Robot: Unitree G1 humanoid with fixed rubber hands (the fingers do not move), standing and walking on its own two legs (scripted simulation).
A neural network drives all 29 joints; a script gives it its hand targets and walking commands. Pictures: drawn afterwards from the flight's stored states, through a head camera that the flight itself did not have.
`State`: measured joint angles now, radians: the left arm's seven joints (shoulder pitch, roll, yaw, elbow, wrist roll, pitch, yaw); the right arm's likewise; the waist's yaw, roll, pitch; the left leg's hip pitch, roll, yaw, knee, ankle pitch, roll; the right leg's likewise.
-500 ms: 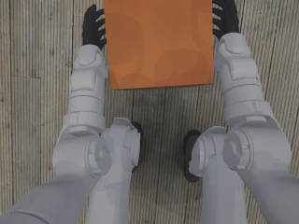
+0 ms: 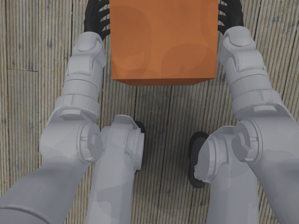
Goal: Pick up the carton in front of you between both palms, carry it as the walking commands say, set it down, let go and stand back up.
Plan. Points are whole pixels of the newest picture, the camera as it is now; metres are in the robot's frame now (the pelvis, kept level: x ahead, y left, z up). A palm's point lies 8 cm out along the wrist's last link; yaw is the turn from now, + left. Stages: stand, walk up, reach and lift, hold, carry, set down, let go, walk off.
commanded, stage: set down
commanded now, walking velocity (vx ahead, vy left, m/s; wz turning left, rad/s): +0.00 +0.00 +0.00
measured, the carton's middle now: (162, 44) +0.50 +0.05 -0.22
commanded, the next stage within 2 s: none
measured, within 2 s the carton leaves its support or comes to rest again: rests again in 0.46 s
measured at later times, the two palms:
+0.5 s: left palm (93, 35) +0.50 +0.21 -0.16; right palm (225, 30) +0.53 -0.09 -0.17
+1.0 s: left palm (88, 49) +0.47 +0.24 -0.19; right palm (248, 39) +0.52 -0.15 -0.20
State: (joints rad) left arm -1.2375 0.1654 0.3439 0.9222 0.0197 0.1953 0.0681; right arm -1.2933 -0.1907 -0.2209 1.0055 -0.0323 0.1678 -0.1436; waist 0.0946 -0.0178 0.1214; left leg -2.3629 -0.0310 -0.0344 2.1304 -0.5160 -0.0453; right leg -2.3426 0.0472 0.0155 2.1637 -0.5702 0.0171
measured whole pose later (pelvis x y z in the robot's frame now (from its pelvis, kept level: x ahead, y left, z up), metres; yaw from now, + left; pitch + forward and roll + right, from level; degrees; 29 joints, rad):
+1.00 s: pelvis -0.01 +0.00 +0.00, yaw +0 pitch +37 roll +1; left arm -1.26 0.33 0.19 1.13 -0.23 -0.03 0.09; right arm -1.35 -0.40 0.01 1.12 0.22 0.01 -0.10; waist 0.08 0.00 0.34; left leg -2.29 -0.02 -0.02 2.17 -0.53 -0.04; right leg -2.27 0.06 0.04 2.20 -0.58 0.03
